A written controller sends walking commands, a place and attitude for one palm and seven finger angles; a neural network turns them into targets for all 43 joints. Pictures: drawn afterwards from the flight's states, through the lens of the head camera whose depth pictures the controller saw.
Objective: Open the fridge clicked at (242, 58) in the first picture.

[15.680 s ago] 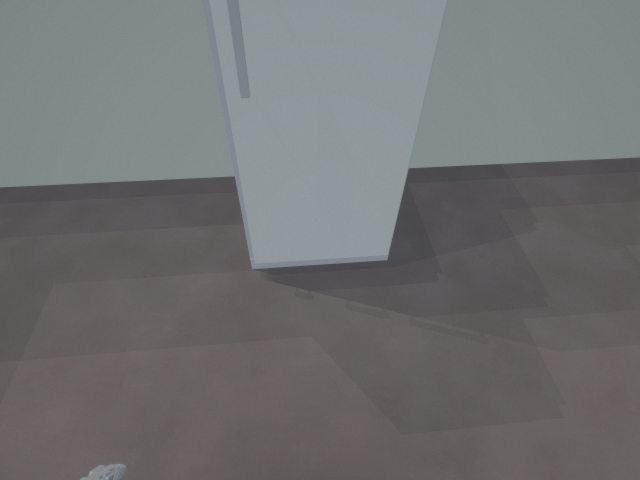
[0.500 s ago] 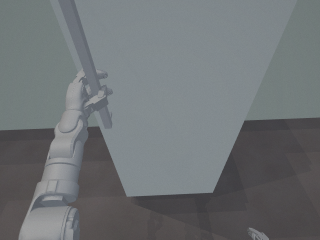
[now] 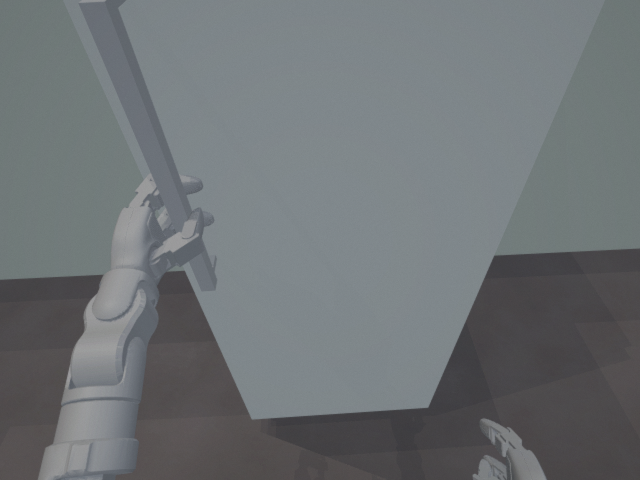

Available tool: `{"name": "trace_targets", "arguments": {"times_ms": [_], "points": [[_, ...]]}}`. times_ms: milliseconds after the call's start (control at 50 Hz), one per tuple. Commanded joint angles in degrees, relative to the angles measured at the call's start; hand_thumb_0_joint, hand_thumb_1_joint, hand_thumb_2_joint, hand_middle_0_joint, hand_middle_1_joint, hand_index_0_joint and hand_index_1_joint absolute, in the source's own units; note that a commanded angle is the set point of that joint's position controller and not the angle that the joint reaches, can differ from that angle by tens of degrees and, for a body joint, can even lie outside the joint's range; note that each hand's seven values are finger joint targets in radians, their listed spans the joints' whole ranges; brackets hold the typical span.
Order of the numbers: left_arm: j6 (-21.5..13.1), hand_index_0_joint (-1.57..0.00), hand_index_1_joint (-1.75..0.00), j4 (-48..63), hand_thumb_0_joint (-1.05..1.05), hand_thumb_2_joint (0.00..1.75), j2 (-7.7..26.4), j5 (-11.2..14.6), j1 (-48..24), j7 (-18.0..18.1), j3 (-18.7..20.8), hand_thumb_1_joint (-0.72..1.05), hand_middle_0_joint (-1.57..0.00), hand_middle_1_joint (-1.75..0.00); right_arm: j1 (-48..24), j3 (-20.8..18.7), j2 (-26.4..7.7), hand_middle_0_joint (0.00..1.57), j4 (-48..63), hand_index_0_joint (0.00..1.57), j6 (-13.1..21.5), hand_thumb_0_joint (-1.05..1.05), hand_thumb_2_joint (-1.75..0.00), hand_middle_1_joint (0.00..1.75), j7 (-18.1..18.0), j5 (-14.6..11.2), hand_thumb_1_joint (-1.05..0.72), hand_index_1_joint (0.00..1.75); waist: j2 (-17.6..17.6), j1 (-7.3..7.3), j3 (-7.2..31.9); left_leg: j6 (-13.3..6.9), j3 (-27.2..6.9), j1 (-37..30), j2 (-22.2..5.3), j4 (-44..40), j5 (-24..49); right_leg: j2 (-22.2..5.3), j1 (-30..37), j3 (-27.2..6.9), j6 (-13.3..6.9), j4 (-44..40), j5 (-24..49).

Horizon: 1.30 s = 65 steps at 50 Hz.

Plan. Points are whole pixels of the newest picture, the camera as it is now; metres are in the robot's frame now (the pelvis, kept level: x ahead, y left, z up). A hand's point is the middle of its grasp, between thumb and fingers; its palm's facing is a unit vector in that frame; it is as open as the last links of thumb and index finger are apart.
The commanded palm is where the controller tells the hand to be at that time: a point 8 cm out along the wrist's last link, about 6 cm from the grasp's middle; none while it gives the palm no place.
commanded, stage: pull the door a little, standing still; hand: left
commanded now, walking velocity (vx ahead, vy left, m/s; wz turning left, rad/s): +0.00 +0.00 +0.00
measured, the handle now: (173, 175) +0.41 +0.18 +0.21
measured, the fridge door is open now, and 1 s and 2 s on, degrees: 1 27 77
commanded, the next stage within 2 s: walk backward, drawing the door open in 0.06 s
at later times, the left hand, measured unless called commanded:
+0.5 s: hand (197, 294) +0.28 +0.13 +0.15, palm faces +0.28 -0.88 -0.38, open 6.6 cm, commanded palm +0.23 +0.18 +0.16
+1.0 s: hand (243, 380) +0.19 +0.07 +0.15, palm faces +0.58 -0.75 -0.32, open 6.6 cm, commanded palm +0.13 +0.10 +0.16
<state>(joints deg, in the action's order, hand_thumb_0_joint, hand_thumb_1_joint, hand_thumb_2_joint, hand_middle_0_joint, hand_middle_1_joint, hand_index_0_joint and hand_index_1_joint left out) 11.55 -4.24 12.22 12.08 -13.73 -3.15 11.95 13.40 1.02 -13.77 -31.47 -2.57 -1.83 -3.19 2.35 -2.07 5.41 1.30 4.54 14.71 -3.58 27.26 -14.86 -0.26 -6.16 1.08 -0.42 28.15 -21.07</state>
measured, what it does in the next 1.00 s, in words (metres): steps to the right, turning left: right foot, then left foot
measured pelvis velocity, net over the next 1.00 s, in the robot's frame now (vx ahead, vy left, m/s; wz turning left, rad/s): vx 0.01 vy -0.21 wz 0.30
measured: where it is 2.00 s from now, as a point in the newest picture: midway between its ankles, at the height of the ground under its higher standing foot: outside the picture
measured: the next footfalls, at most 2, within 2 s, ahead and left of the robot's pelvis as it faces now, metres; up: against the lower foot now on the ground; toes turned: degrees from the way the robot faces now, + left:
right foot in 0.42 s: +0.07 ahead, -0.07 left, +0.01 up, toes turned -2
left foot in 0.76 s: +0.10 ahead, +0.03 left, +0.00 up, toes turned +11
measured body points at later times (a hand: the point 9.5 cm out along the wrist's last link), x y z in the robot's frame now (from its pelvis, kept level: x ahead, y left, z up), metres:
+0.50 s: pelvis +0.06 -0.05 +0.00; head +0.10 -0.12 +0.44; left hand +0.26 +0.18 +0.17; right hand +0.27 -0.25 -0.11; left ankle -0.03 +0.13 -0.71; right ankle +0.03 -0.07 -0.74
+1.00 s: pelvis +0.01 -0.21 -0.02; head +0.05 -0.20 +0.43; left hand +0.15 +0.11 +0.16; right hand +0.23 -0.36 -0.12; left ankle +0.06 +0.02 -0.74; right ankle +0.07 -0.35 -0.73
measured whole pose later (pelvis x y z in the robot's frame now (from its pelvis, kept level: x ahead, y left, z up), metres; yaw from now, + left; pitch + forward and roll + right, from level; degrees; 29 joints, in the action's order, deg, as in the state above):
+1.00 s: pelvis +0.01 -0.21 -0.02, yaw +17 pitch -1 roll -1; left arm -3.7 27.6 17.9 4.4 17.5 8.3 15.4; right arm 11.5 -0.3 -9.2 -34.5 8.5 -3.5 0.9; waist 2.7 -0.6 -6.7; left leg 5.0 -10.5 23.6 -4.4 30.6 -7.4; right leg -0.3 -18.4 -3.4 3.5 39.1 -24.9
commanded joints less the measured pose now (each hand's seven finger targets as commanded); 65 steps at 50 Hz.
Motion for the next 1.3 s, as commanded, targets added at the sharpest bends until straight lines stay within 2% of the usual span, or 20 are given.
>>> {"name": "trace_targets", "arguments": {"times_ms": [0, 140, 160, 200, 260, 320, 380, 420, 480, 600, 700, 740, 760, 940, 1000, 1040, 1180, 1220, 1240, 1280], "points": [[-2.62, -0.45, -1.40, 26.60, 0.00, 0.90, 8.16, 1.85, 6.95, -3.16, 2.22, 0.90, -0.45, -1.40, -9.04, -1.80, -5.48, 0.20, 11.69, 0.20, 3.31, 0.00, -0.90, 0.30, 0.10, -0.01, -0.90, 0.30, -3.16, 6.42, 14.22, -3.34, -1.22, -12.52, 2.48, 1.89, 34.96, 0.52, 2.89, 2.68, 1.10, 0.25, 49.31], [-0.27, -0.45, -1.40, 50.35, 0.00, 0.90, 5.39, 2.68, 32.03, -3.22, -0.06, 0.90, -0.45, -1.40, -9.35, -1.15, -4.02, 0.20, 13.58, 0.20, 4.84, 0.00, -0.90, 0.30, 1.67, 0.27, -0.90, 0.30, 0.30, 6.35, 9.94, -3.10, -1.44, -12.33, 1.66, 1.66, 39.65, 0.28, 0.58, 4.38, 1.41, 0.11, 49.57], [-8.11, -0.45, -1.40, 50.36, 0.00, 0.90, 19.00, -5.74, 5.57, 2.98, 5.29, 0.90, -0.45, -1.40, -7.98, -0.70, -6.82, 0.20, 12.12, 0.20, 3.78, 0.00, -0.90, 0.30, -0.61, 1.59, -0.90, 0.30, -1.61, 1.59, 2.64, -3.84, 1.17, -12.99, 2.05, 5.12, 40.78, 0.39, -6.67, 1.32, 4.06, -2.46, 52.03], [-11.45, -0.45, -1.40, 41.87, 0.00, 0.90, 9.73, -6.93, 23.72, 5.42, 0.08, 0.90, -0.45, -1.40, -6.30, -1.73, -6.35, 0.20, 11.03, 0.20, 3.30, 0.00, -0.90, 0.30, -1.50, 3.00, -0.90, 0.30, -2.84, 1.64, 4.28, -3.88, -0.74, -15.24, 2.26, 5.44, 46.00, 0.60, -7.25, 4.37, 4.13, 1.09, 52.93], [-14.38, -0.45, -1.40, 48.13, 0.00, 0.90, 6.79, -7.26, 28.27, 6.72, -3.79, 0.90, -0.45, -1.40, -5.56, -2.21, -6.10, 0.20, 11.71, 0.20, 2.64, 0.00, -0.90, 0.30, -0.24, 3.97, -0.90, 0.30, 14.74, 0.18, 6.04, -7.71, -8.81, -32.64, -4.23, 0.12, 74.07, 5.60, -22.82, 4.10, 3.90, 15.63, 10.31], [-15.38, -0.45, -1.40, 48.95, 0.00, 0.90, 6.41, -8.10, 32.46, 8.66, -2.88, 0.90, -0.45, -1.40, -5.91, -2.77, -5.02, 0.20, 11.69, 0.20, 3.19, 0.00, -0.90, 0.30, 0.59, 4.58, -0.90, 0.30, 13.01, 0.54, 4.15, -7.53, -11.11, -33.01, -6.92, 0.79, 70.43, 3.89, -24.79, 1.81, 1.86, 8.51, -2.74], [-16.29, -0.45, -1.40, 49.76, 0.00, 0.90, 8.29, -7.83, 36.55, 9.18, -0.98, 0.90, -0.45, -1.40, -7.18, -1.61, -3.58, 0.20, 13.42, 0.20, 2.59, 0.00, -0.90, 0.30, -0.44, 3.86, -0.90, 0.30, 6.76, 1.33, 4.60, -4.23, -7.30, -21.89, -4.26, 3.06, 53.37, 1.60, -9.82, 1.56, 2.64, -7.20, 19.20], [-16.67, -0.45, -1.40, 48.25, 0.00, 0.90, 10.31, -7.78, 39.36, 9.04, 1.73, 0.90, -0.45, -1.40, -7.94, -1.70, -2.90, 0.20, 14.77, 0.20, 1.77, 0.00, -0.90, 0.30, -1.86, 3.82, -0.90, 0.30, -6.36, 2.14, 4.68, -1.91, -2.25, -2.69, 1.93, 9.69, 19.41, -4.73, 6.27, -1.92, 3.04, -6.24, 61.61], [-19.33, -0.45, -1.40, 39.38, 0.00, 0.90, 9.50, -9.38, 41.61, 8.97, 3.53, 0.90, -0.45, -1.40, -9.18, -1.20, -1.67, 0.20, 14.08, 0.20, 3.30, 0.00, -0.90, 0.30, -2.96, 3.95, -0.90, 0.30, -24.68, 4.89, 3.08, -2.64, -5.72, 16.37, 8.25, 31.87, -16.05, -14.23, 11.80, -4.34, 13.15, 0.84, 97.70], [-21.65, -0.45, -1.40, 45.65, 0.00, 0.90, 10.71, -10.49, 36.11, 10.85, 4.42, 0.90, -0.45, -1.40, -10.31, -1.00, -1.17, 0.20, 10.76, 0.20, 3.35, 0.00, -0.90, 0.30, -4.11, 3.94, -0.90, 0.30, -8.77, 3.51, 7.19, -1.89, -0.73, 8.92, 5.72, 21.30, -8.20, -13.36, 7.62, -1.09, 1.76, -1.10, 66.99], [-22.72, -0.45, -1.40, 50.09, 0.00, 0.90, 11.85, -9.33, 35.39, 12.19, 3.80, 0.90, -0.45, -1.40, -6.68, -1.72, -1.97, 0.20, 8.35, 0.20, 3.39, 0.00, -0.90, 0.30, -3.87, 3.21, -0.90, 0.30, -3.94, -1.16, 5.11, -3.34, 4.86, -14.61, 4.70, -8.48, 9.09, -2.08, -6.28, 10.16, 14.01, 9.58, 63.38], [-24.76, -0.45, -1.40, 53.31, 0.00, 0.90, 11.94, -10.00, 34.71, 12.91, 4.90, 0.90, -0.45, -1.40, -9.47, -3.14, -3.42, 0.20, 10.99, 0.20, 5.62, 0.00, -0.90, 0.30, -2.11, 5.81, -0.90, 0.30, 14.70, 3.05, 10.72, -20.36, -34.62, -16.56, -26.96, -8.26, 52.00, 2.96, -21.47, -7.80, 7.74, 59.99, -13.14], [-23.33, -0.45, -1.40, 50.29, 0.00, 0.90, 14.37, -11.65, 31.57, 12.51, 6.80, 0.90, -0.45, -1.40, -8.58, -4.52, -3.41, 0.20, 8.60, 0.20, 6.91, 0.00, -0.90, 0.30, -0.09, 4.97, -0.90, 0.30, 3.28, 0.71, 3.39, -16.31, -25.93, -3.55, -20.91, -10.35, 44.73, 3.65, -16.74, -9.91, 4.51, 59.95, -11.54], [-23.27, -0.45, -1.40, 50.56, 0.00, 0.90, 13.13, -8.98, 24.58, 11.91, 8.51, 0.90, -0.45, -1.40, -7.20, -4.27, -3.67, 0.20, 4.50, 0.20, 14.76, 0.00, -0.90, 0.30, -2.46, 3.85, -0.90, 0.30, 18.68, 2.01, 2.24, -6.76, -18.74, 6.96, -4.76, -7.88, -4.82, 4.63, -3.35, 2.69, 4.23, 5.87, -3.91], [-23.82, -0.45, -1.40, 51.53, 0.00, 0.90, 20.52, -9.36, 22.23, 12.12, 13.40, 0.90, -0.45, -1.40, -5.37, -3.97, -0.96, 0.20, 3.39, 0.20, 13.94, 0.00, -0.90, 0.30, -2.46, 3.95, -0.90, 0.30, -3.23, 0.63, 2.09, 1.58, -3.24, 6.10, 7.70, 16.41, -9.45, -9.36, -9.86, -6.65, -1.29, -14.91, 1.76], [-22.61, -0.45, -1.40, 52.20, 0.00, 0.90, 19.65, -10.25, 20.62, 12.50, 13.37, 0.90, -0.45, -1.40, -9.51, -5.56, -2.30, 0.20, 3.58, 0.20, 13.39, 0.00, -0.90, 0.30, -3.80, 4.33, -0.90, 0.30, -14.02, 3.82, 4.11, 0.68, -6.35, 11.20, 5.45, 46.68, -17.05, -21.93, -15.35, -20.49, -10.04, -13.82, 3.58], [-23.40, -0.45, -1.40, 51.20, 0.00, 0.90, 14.16, -9.50, 25.47, 11.18, 8.91, 0.90, -0.45, -1.40, -5.64, -2.91, -0.53, 0.20, 4.59, 0.20, 12.48, 0.00, -0.90, 0.30, -5.53, 6.15, -0.90, 0.30, -9.79, 2.63, 6.75, 0.38, 2.35, 3.96, 2.98, 7.87, -8.59, -14.23, -0.56, 1.72, -6.94, 3.10, 39.08], [-23.01, -0.45, -1.40, 51.19, 0.00, 0.90, 12.48, -8.88, 23.53, 10.88, 5.75, 0.90, -0.45, -1.40, -2.18, -4.16, -2.62, 0.20, 5.41, 0.20, 11.94, 0.00, -0.90, 0.30, -5.52, 5.55, -0.90, 0.30, 0.43, -1.01, 7.98, -2.59, -7.40, -16.51, -3.86, -5.77, 12.27, -9.23, -17.78, 5.87, -0.83, 20.43, 25.80], [-23.93, -0.45, -1.40, 52.98, 0.00, 0.90, 12.33, -8.63, 21.17, 10.52, 4.45, 0.90, -0.45, -1.40, -3.69, -4.81, -5.15, 0.20, 6.22, 0.20, 12.88, 0.00, -0.90, 0.30, -4.98, 5.50, -0.90, 0.30, 16.14, 0.79, 7.32, -11.20, -33.50, -26.03, -23.46, -8.70, 47.97, -0.73, -34.93, 5.06, 4.36, 34.27, -7.20], [-25.47, -0.45, -1.40, 54.26, 0.00, 0.90, 14.02, -10.98, 17.84, 8.56, 4.87, 0.90, -0.45, -1.40, -5.93, -4.89, -3.79, 0.20, 3.86, 0.20, 13.46, 0.00, -0.90, 0.30, -2.86, 5.64, -0.90, 0.30, 12.61, 0.36, 5.70, -13.31, -36.68, -20.50, -24.53, -6.59, 45.60, -2.30, -36.33, -5.74, 3.77, 42.70, -9.87]]}}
